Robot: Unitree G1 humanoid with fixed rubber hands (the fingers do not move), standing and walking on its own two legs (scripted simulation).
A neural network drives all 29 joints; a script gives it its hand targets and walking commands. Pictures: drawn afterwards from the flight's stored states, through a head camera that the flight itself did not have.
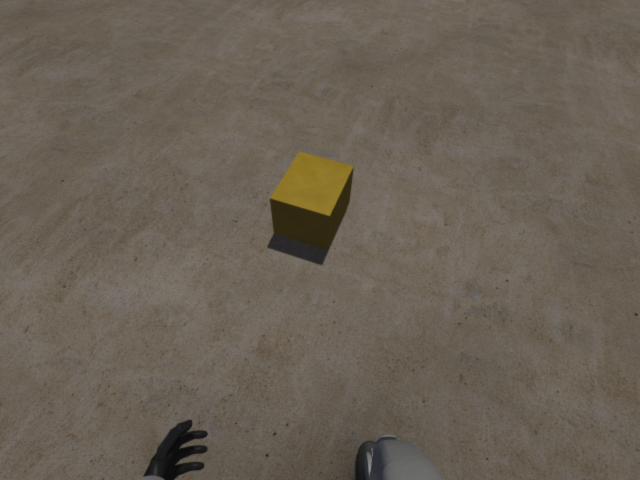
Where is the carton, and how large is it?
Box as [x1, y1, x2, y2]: [270, 152, 353, 249]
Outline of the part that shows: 299,152 270,197 273,229 275,233 327,249 349,201 353,166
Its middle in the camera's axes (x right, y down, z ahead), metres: -0.03 -0.15 +1.56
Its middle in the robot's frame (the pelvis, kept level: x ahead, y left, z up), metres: +1.15 -0.13 -0.67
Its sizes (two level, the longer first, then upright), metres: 0.286 0.236 0.207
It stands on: the floor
